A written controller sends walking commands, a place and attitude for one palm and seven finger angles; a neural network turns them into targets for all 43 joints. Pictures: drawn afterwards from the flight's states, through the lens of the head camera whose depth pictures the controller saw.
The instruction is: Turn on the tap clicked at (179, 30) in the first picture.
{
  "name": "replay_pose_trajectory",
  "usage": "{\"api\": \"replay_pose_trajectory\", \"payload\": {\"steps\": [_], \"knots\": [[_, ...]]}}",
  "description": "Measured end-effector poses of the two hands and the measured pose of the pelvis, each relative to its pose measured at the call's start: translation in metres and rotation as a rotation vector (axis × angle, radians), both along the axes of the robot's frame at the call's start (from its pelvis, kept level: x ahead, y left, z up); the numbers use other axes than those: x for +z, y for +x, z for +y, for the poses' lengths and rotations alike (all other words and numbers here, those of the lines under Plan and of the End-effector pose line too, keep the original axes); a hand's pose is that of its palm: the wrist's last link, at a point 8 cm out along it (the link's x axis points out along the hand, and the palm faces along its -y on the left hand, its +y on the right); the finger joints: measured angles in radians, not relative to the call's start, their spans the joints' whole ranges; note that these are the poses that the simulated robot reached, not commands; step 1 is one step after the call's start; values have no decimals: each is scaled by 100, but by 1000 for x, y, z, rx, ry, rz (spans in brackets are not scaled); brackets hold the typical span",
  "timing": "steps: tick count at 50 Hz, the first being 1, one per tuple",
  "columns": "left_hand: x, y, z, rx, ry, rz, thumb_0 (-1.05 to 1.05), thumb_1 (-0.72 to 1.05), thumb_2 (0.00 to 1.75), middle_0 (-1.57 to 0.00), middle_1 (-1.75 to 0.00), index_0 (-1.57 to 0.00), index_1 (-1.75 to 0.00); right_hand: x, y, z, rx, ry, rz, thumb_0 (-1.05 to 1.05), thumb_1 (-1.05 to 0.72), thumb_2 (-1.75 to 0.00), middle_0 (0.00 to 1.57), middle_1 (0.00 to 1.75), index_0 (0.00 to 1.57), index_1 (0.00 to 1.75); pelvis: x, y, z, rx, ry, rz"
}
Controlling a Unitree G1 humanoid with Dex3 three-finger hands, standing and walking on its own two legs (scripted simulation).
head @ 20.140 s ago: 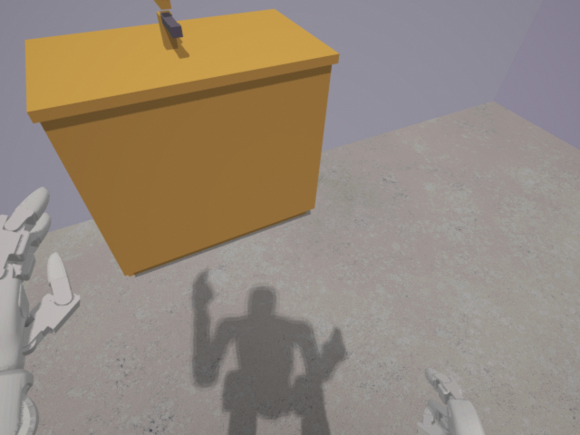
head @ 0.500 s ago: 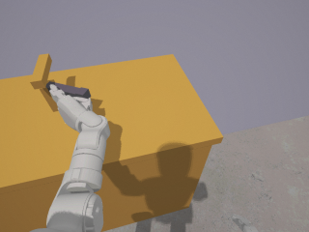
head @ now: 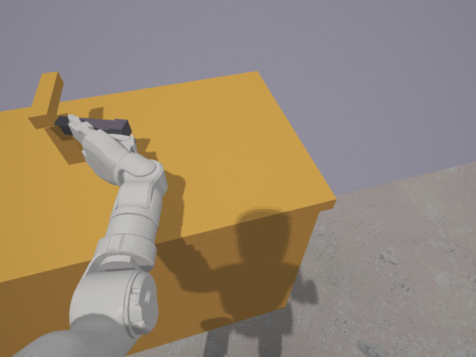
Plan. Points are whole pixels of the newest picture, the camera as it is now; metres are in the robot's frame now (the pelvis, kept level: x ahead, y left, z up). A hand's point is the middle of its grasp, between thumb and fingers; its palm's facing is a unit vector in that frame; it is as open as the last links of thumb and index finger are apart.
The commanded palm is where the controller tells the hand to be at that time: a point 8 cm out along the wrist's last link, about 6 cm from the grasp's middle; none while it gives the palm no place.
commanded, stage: push the lever round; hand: left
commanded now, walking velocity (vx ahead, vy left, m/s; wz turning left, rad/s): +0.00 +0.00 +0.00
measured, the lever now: (120, 130) +0.47 +0.23 +0.13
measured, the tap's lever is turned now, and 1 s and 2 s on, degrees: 67 74 75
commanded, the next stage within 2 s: lift the hand up off the lever in 0.06 s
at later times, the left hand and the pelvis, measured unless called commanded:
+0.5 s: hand (135, 134) +0.46 +0.20 +0.14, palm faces +0.79 -0.60 -0.09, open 7.7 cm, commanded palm +0.40 +0.21 +0.15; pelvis +0.01 +0.00 +0.00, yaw -1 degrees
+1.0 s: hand (131, 132) +0.44 +0.19 +0.16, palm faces +0.78 -0.61 -0.10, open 7.8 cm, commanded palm +0.40 +0.21 +0.16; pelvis +0.01 +0.01 +0.01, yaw -1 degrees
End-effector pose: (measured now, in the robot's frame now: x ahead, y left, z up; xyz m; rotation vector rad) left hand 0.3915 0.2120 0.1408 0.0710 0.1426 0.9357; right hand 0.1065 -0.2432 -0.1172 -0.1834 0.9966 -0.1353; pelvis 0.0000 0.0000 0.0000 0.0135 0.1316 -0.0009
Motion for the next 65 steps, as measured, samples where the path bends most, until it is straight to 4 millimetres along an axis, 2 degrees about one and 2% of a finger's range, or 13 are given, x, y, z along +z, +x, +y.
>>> {"api": "replay_pose_trajectory", "payload": {"steps": [10,18,26,40,47,54,65], "knots": [[0,10,-2,4,-5,0,1,97,94,-15,-15,-12,-13,-4,-17,-1,-20,6,41,1,-91,-90,20,30,20,30,-1,3,2,-9,3,15],[2,14,-2,-1,-17,-1,1,95,94,-15,-15,-13,-14,-2,-21,-4,-34,-1,43,1,-91,-90,20,30,20,30,0,4,3,-15,1,16],[5,11,-1,-12,-31,-16,2,93,92,-15,-15,-15,-14,1,-11,-2,-32,2,15,1,-91,-90,20,30,20,30,2,8,5,-20,0,3],[18,-1,-1,-25,-40,-13,1,90,90,-15,-15,-16,-15,12,26,9,8,21,-73,1,-91,-90,20,30,20,30,6,12,7,-18,1,-31],[22,-3,-3,-27,-42,-7,1,90,90,-15,-15,-15,-15,15,37,13,29,23,-94,1,-91,-90,20,30,20,30,6,10,6,-11,1,-40],[25,-1,-4,-18,-49,9,1,90,90,-14,-15,-16,-15,14,37,13,29,23,-94,1,-91,-90,20,30,20,30,6,10,4,-12,3,-38],[28,-2,-2,-11,-54,14,1,90,90,-15,-15,-16,-15,11,22,5,-1,14,-66,1,-91,-90,20,30,20,30,7,9,2,-18,4,-45]]}}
